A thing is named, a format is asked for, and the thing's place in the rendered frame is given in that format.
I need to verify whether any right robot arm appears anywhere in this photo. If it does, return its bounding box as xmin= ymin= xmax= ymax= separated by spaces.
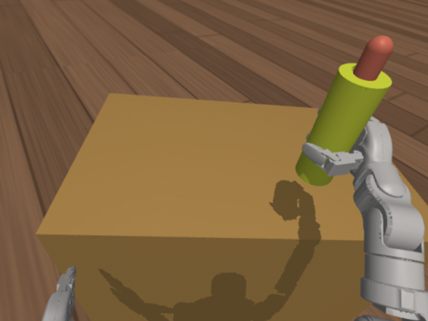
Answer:
xmin=352 ymin=162 xmax=428 ymax=321

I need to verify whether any right robot hand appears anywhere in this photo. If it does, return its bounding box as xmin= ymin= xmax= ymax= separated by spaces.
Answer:
xmin=302 ymin=107 xmax=393 ymax=178

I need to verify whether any left robot hand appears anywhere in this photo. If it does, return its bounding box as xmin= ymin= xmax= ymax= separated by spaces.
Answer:
xmin=42 ymin=265 xmax=76 ymax=321

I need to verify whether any bottle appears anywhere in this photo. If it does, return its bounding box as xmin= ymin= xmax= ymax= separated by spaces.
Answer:
xmin=296 ymin=35 xmax=393 ymax=186

